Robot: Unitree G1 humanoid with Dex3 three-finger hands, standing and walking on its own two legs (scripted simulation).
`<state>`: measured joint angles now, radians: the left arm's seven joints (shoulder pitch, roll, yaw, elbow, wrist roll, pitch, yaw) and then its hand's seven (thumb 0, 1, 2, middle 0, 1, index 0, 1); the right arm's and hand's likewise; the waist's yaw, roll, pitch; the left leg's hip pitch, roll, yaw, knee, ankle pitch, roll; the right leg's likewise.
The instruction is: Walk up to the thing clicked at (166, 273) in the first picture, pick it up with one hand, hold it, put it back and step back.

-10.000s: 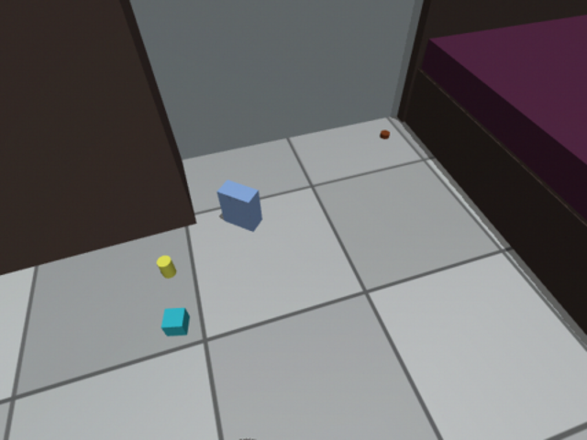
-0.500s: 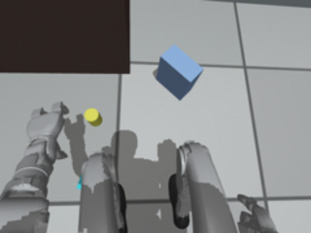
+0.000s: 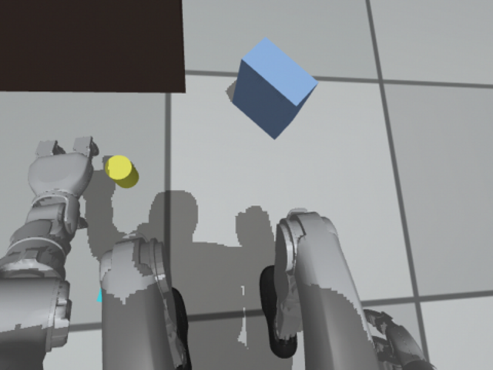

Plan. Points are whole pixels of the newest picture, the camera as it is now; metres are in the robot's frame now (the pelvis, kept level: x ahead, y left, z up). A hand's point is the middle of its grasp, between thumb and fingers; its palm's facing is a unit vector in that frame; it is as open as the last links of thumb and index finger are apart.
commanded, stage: rise first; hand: left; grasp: from above
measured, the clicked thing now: (123, 172) +0.49 +0.21 -0.33
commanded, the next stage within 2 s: none
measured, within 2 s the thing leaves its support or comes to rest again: neither
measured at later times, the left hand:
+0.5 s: hand (84, 186) +0.43 +0.25 -0.20, palm faces -0.46 -0.04 -0.88, open 14.0 cm
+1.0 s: hand (87, 179) +0.45 +0.25 -0.21, palm faces -0.45 -0.04 -0.89, open 13.9 cm
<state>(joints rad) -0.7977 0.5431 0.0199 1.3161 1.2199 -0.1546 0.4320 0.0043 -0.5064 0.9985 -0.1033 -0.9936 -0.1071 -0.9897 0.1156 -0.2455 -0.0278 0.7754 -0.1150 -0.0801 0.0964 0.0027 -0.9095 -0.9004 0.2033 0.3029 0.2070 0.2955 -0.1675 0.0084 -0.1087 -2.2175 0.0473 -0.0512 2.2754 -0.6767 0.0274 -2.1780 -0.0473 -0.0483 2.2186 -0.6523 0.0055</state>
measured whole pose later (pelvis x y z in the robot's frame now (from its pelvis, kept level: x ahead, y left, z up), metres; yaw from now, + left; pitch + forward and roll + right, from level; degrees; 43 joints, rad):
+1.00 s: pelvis +0.01 +0.00 -0.03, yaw -1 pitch +35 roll -5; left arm -0.90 0.62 0.07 1.43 1.26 -0.18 0.47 0.00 -0.51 0.99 -0.11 -1.03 -0.11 -1.02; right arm 0.16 -0.27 0.00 0.78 -0.15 -0.09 0.14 0.00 -0.91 -0.90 0.20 0.30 0.21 0.30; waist -0.22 0.00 -0.06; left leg -2.30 0.05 -0.08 2.39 -0.70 0.02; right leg -2.26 -0.04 -0.06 2.32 -0.67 0.00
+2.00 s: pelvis +0.00 +0.00 -0.03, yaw -1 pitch +34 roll -6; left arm -0.91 0.62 0.06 1.44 1.27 -0.19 0.45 0.00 -0.38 0.90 -0.28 -0.85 -0.25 -0.88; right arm 0.18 -0.28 0.01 0.78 -0.15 -0.10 0.14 0.00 -0.92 -0.90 0.20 0.30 0.21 0.30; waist -0.23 0.01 -0.08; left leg -2.29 0.04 -0.08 2.37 -0.68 0.02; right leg -2.25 -0.04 -0.07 2.30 -0.65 0.00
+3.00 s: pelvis +0.01 +0.00 -0.04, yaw -3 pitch +35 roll -6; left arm -1.11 0.62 0.07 1.62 1.28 -0.08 0.55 0.01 -0.41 0.92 -0.24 -0.85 -0.21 -0.88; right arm 0.18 -0.29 0.06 0.77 -0.20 -0.13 0.22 0.00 -0.91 -0.89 0.20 0.30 0.20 0.30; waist -0.32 0.04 -0.03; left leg -2.33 0.05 -0.10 2.42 -0.71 0.01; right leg -2.30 -0.02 -0.08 2.34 -0.65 0.00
